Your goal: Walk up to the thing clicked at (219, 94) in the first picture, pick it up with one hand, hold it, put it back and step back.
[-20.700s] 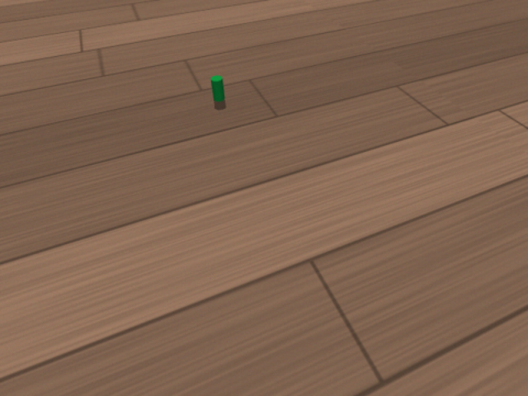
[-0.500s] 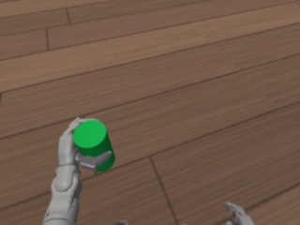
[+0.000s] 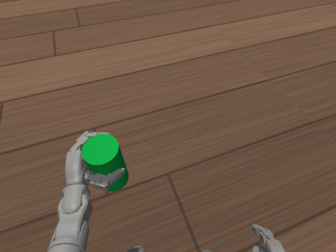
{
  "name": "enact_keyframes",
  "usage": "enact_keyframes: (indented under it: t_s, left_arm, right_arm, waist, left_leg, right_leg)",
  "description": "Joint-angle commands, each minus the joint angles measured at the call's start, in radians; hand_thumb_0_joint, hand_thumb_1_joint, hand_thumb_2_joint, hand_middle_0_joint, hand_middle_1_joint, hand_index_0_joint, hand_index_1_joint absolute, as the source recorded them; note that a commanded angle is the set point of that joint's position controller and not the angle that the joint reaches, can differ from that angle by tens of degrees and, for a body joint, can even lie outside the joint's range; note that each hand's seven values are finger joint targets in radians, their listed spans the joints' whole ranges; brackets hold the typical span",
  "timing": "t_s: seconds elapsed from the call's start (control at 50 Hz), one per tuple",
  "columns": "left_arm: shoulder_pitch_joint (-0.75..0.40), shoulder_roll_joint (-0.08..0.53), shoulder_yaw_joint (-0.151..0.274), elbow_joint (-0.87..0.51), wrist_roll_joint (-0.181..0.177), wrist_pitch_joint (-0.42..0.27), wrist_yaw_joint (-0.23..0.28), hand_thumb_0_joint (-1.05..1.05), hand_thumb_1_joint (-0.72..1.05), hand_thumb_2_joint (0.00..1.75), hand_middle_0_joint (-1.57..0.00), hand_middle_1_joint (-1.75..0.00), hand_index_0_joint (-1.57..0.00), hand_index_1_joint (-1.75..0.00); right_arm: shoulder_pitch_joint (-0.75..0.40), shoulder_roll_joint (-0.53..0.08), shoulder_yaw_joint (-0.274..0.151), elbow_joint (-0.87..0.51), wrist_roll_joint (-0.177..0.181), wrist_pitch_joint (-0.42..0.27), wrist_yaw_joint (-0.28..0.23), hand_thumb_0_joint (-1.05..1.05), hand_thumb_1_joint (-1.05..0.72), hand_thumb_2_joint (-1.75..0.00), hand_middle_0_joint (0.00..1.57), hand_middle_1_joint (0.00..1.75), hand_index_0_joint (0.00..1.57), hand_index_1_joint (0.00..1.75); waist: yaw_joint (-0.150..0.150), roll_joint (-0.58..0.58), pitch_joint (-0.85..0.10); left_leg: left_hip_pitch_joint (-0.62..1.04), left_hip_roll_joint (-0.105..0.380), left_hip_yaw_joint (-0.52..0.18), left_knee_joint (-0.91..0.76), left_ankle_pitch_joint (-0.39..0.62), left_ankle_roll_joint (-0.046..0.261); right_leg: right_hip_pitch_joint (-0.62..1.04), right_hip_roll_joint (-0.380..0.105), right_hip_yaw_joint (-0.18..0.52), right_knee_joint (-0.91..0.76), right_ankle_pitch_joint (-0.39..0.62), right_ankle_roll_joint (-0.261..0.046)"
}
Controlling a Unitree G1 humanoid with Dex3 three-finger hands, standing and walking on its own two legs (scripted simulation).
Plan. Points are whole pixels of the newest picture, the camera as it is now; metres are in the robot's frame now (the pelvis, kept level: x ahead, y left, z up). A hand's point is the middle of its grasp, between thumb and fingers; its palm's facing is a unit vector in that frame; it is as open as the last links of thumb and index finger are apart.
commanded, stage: hold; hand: left
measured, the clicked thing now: (108, 164) +0.33 +0.17 +0.01
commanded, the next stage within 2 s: crouch in 0.46 s
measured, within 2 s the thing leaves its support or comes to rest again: neither
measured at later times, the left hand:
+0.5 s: hand (105, 161) +0.32 +0.17 +0.03, palm faces +0.16 -0.99 -0.02, open 10.8 cm
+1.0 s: hand (108, 175) +0.32 +0.18 -0.05, palm faces +0.20 -0.98 -0.02, open 10.8 cm
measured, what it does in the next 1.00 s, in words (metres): stands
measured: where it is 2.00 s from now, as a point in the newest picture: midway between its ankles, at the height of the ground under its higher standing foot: outside the picture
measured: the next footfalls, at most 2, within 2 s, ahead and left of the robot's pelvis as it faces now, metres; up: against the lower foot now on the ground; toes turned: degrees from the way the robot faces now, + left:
none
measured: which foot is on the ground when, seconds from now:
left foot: down 0.00-1.00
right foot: down 0.00-1.00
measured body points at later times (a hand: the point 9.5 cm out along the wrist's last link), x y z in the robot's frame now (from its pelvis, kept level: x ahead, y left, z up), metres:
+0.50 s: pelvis +0.00 +0.00 +0.00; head +0.05 +0.00 +0.45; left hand +0.31 +0.22 +0.03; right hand +0.13 -0.24 -0.11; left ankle +0.02 +0.13 -0.70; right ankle +0.00 -0.13 -0.70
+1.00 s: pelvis -0.01 +0.00 -0.04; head +0.08 +0.02 +0.40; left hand +0.31 +0.23 -0.05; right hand +0.12 -0.25 -0.15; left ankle +0.02 +0.13 -0.70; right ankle +0.00 -0.13 -0.70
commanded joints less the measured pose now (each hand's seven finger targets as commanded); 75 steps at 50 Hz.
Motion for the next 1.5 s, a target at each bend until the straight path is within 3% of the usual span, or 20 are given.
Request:
enact_keyframes:
  t_s: [0.0, 0.04, 0.12, 0.18, 0.28, 0.32, 0.38, 0.64, 0.68, 0.8, 0.9, 1.06, 1.12, 1.16, 1.18, 1.22, 1.26, 1.32, 1.38, 1.48]
  left_arm:
    - [-0.408, 0.169, 0.091, -0.372, -0.030, -0.145, -0.002, 0.00, 0.13, 1.20, -1.17, -1.33, -1.19, -1.33]
    - [-0.395, 0.127, 0.041, -0.389, -0.034, -0.142, -0.011, 0.00, 0.12, 1.20, -1.18, -1.34, -1.20, -1.34]
    - [-0.387, 0.130, 0.056, -0.384, -0.046, -0.126, -0.008, 0.00, 0.11, 1.17, -1.16, -1.31, -1.17, -1.31]
    - [-0.381, 0.120, 0.050, -0.343, -0.039, -0.124, -0.005, 0.00, 0.13, 1.19, -1.16, -1.32, -1.17, -1.32]
    - [-0.388, 0.162, 0.088, -0.378, -0.032, -0.137, -0.002, 0.00, 0.16, 1.21, -1.17, -1.33, -1.18, -1.33]
    - [-0.355, 0.131, 0.061, -0.385, -0.037, -0.136, -0.007, 0.00, 0.15, 1.20, -1.18, -1.34, -1.20, -1.34]
    - [-0.365, 0.152, 0.087, -0.376, -0.039, -0.132, -0.005, 0.00, 0.12, 1.19, -1.19, -1.34, -1.20, -1.34]
    - [-0.351, 0.112, 0.043, -0.338, -0.033, -0.133, -0.002, 0.00, 0.11, 1.15, -1.18, -1.29, -1.19, -1.30]
    - [-0.347, 0.104, 0.052, -0.290, -0.034, -0.138, -0.003, 0.00, 0.11, 1.16, -1.18, -1.31, -1.20, -1.31]
    - [-0.376, 0.127, 0.091, -0.155, -0.017, -0.212, -0.008, 0.00, 0.11, 1.18, -1.19, -1.33, -1.21, -1.33]
    - [-0.413, 0.150, 0.146, -0.055, -0.016, -0.326, -0.015, 0.00, 0.08, 1.17, -1.19, -1.32, -1.20, -1.32]
    - [-0.520, 0.178, 0.142, 0.061, -0.017, -0.501, -0.040, 0.00, 0.02, 1.13, -1.17, -1.28, -1.18, -1.29]
    - [-0.550, 0.244, 0.183, 0.077, -0.023, -0.530, -0.054, 0.00, 0.05, 1.16, -1.18, -1.28, -1.18, -1.30]
    - [-0.548, 0.279, 0.227, 0.088, -0.035, -0.533, -0.052, 0.00, 0.06, 1.17, -1.19, -1.29, -1.19, -1.31]
    - [-0.570, 0.258, 0.210, 0.080, -0.040, -0.535, -0.056, 0.00, 0.05, 1.19, -1.20, -1.31, -1.19, -1.32]
    - [-0.564, 0.283, 0.258, 0.082, -0.051, -0.540, -0.050, 0.00, 0.08, 1.21, -1.18, -1.30, -1.17, -1.32]
    - [-0.566, 0.294, 0.266, 0.104, -0.042, -0.539, -0.052, 0.00, 0.12, 1.25, -1.21, -1.33, -1.20, -1.35]
    - [-0.620, 0.288, 0.252, 0.142, -0.031, -0.544, -0.067, 0.00, 0.12, 1.31, -1.23, -1.38, -1.22, -1.40]
    - [-0.685, 0.344, 0.290, 0.185, -0.028, -0.549, -0.083, 0.00, 0.11, 1.30, -1.23, -1.39, -1.23, -1.41]
    - [-0.729, 0.411, 0.352, 0.275, -0.008, -0.567, -0.085, 0.00, 0.08, 1.33, -1.25, -1.42, -1.25, -1.44]
  right_arm:
    - [-0.028, -0.130, -0.051, -0.128, 0.001, -0.040, -0.009, 0.00, -0.92, -0.91, 0.20, 0.30, 0.20, 0.30]
    - [-0.024, -0.127, -0.048, -0.134, 0.000, -0.041, -0.010, 0.00, -0.92, -0.91, 0.20, 0.30, 0.20, 0.30]
    - [-0.011, -0.129, -0.048, -0.123, 0.003, -0.045, -0.013, 0.00, -0.92, -0.91, 0.20, 0.30, 0.20, 0.30]
    - [-0.021, -0.122, -0.044, -0.117, 0.000, -0.044, -0.015, 0.00, -0.91, -0.91, 0.20, 0.30, 0.20, 0.30]
    - [-0.018, -0.126, -0.050, -0.128, 0.000, -0.037, -0.011, 0.00, -0.91, -0.91, 0.20, 0.30, 0.20, 0.30]
    - [-0.026, -0.119, -0.045, -0.136, 0.003, -0.034, -0.012, 0.00, -0.92, -0.91, 0.20, 0.30, 0.20, 0.30]
    - [-0.027, -0.122, -0.047, -0.129, 0.003, -0.037, -0.012, 0.00, -0.92, -0.91, 0.20, 0.30, 0.20, 0.30]
    - [-0.014, -0.129, -0.053, -0.114, 0.002, -0.043, -0.012, 0.00, -0.89, -0.91, 0.20, 0.30, 0.20, 0.30]
    - [-0.025, -0.127, -0.054, -0.111, 0.002, -0.045, -0.006, 0.00, -0.89, -0.91, 0.20, 0.30, 0.20, 0.30]
    - [-0.026, -0.132, -0.067, -0.096, -0.013, -0.039, 0.014, 0.00, -0.88, -0.90, 0.20, 0.30, 0.20, 0.30]
    - [-0.007, -0.133, -0.075, -0.082, -0.032, -0.037, 0.038, 0.00, -0.89, -0.91, 0.20, 0.30, 0.20, 0.30]
    - [-0.019, -0.174, -0.085, -0.083, -0.048, -0.049, 0.071, 0.00, -0.90, -0.91, 0.20, 0.30, 0.20, 0.30]
    - [-0.008, -0.195, -0.084, -0.077, -0.049, -0.045, 0.074, 0.00, -0.90, -0.91, 0.20, 0.30, 0.20, 0.30]
    - [-0.016, -0.197, -0.080, -0.078, -0.051, -0.039, 0.078, 0.00, -0.91, -0.91, 0.20, 0.30, 0.20, 0.30]
    - [-0.017, -0.198, -0.080, -0.073, -0.053, -0.038, 0.080, 0.00, -0.92, -0.91, 0.20, 0.30, 0.20, 0.30]
    - [-0.014, -0.205, -0.080, -0.067, -0.055, -0.031, 0.085, 0.00, -0.92, -0.92, 0.20, 0.30, 0.20, 0.30]
    - [-0.012, -0.211, -0.083, -0.058, -0.059, -0.026, 0.091, 0.00, -0.92, -0.92, 0.20, 0.30, 0.20, 0.30]
    - [-0.007, -0.210, -0.081, -0.038, -0.067, -0.022, 0.096, 0.00, -0.92, -0.92, 0.20, 0.30, 0.20, 0.30]
    - [-0.016, -0.211, -0.074, -0.028, -0.071, -0.019, 0.098, 0.00, -0.92, -0.92, 0.20, 0.30, 0.20, 0.30]
    - [-0.018, -0.218, -0.060, -0.012, -0.088, -0.010, 0.108, 0.00, -0.92, -0.92, 0.20, 0.30, 0.20, 0.30]
  waist:
    - [0.001, 0.054, -0.346]
    - [-0.009, 0.068, -0.362]
    - [-0.013, 0.037, -0.383]
    - [-0.012, 0.016, -0.314]
    - [0.005, 0.046, -0.372]
    - [0.007, 0.046, -0.343]
    - [0.002, 0.043, -0.349]
    - [-0.017, 0.027, -0.337]
    - [-0.012, 0.019, -0.274]
    - [-0.015, 0.002, -0.280]
    - [-0.012, 0.027, -0.385]
    - [-0.041, 0.114, -0.586]
    - [-0.039, 0.117, -0.695]
    - [-0.015, 0.131, -0.728]
    - [-0.033, 0.130, -0.752]
    - [-0.014, 0.142, -0.785]
    - [-0.025, 0.123, -0.816]
    - [-0.059, 0.113, -0.822]
    - [-0.068, 0.094, -0.817]
    - [-0.054, 0.140, -0.840]
  left_leg:
    - [0.190, -0.033, 0.003, -0.114, 0.235, 0.018]
    - [0.207, -0.034, 0.007, -0.108, 0.255, 0.018]
    - [0.228, -0.029, -0.001, -0.105, 0.289, 0.019]
    - [0.184, -0.030, 0.003, -0.105, 0.270, 0.023]
    - [0.189, -0.035, 0.008, -0.102, 0.277, 0.022]
    - [0.181, -0.039, 0.014, -0.106, 0.262, 0.021]
    - [0.178, -0.039, 0.015, -0.099, 0.272, 0.025]
    - [0.197, -0.027, -0.001, -0.100, 0.276, 0.022]
    - [0.157, -0.028, -0.001, -0.103, 0.239, 0.022]
    - [0.050, -0.035, 0.006, -0.031, 0.190, 0.030]
    - [-0.064, -0.036, -0.003, 0.109, 0.199, 0.031]
    - [-0.307, -0.026, -0.055, 0.388, 0.086, 0.019]
    - [-0.395, -0.026, -0.053, 0.498, 0.119, 0.024]
    - [-0.456, -0.028, -0.041, 0.561, 0.139, 0.028]
    - [-0.479, -0.027, -0.045, 0.593, 0.141, 0.030]
    - [-0.513, -0.029, -0.048, 0.633, 0.158, 0.027]
    - [-0.558, -0.027, -0.053, 0.690, 0.169, 0.030]
    - [-0.657, -0.026, -0.054, 0.774, 0.135, 0.036]
    - [-0.774, -0.024, -0.047, 0.842, 0.048, 0.040]
    - [-0.874, -0.027, -0.041, 0.933, 0.001, 0.030]
  right_leg:
    - [0.096, 0.023, -0.006, -0.105, 0.284, -0.016]
    - [0.092, 0.022, -0.004, -0.107, 0.305, -0.015]
    - [0.105, 0.027, -0.010, -0.105, 0.334, -0.013]
    - [0.086, 0.024, -0.007, -0.108, 0.326, -0.011]
    - [0.117, 0.020, -0.001, -0.105, 0.330, -0.014]
    - [0.120, 0.018, 0.000, -0.113, 0.320, -0.013]
    - [0.119, 0.017, 0.004, -0.113, 0.337, -0.010]
    - [0.074, 0.027, -0.011, -0.098, 0.316, -0.015]
    - [0.049, 0.025, -0.013, -0.094, 0.285, -0.016]
    - [-0.027, 0.014, 0.001, -0.039, 0.259, -0.015]
    - [-0.159, 0.017, 0.005, 0.093, 0.250, -0.022]
    - [-0.573, 0.037, -0.020, 0.423, 0.078, -0.045]
    - [-0.632, 0.039, -0.015, 0.519, 0.108, -0.045]
    - [-0.653, 0.037, 0.007, 0.559, 0.128, -0.040]
    - [-0.688, 0.038, 0.008, 0.583, 0.132, -0.039]
    - [-0.725, 0.041, -0.001, 0.638, 0.135, -0.042]
    - [-0.771, 0.043, -0.001, 0.685, 0.146, -0.040]
    - [-0.835, 0.044, 0.001, 0.748, 0.133, -0.038]
    - [-0.874, 0.042, 0.018, 0.792, 0.068, -0.034]
    - [-0.996, 0.048, -0.005, 0.915, -0.001, -0.046]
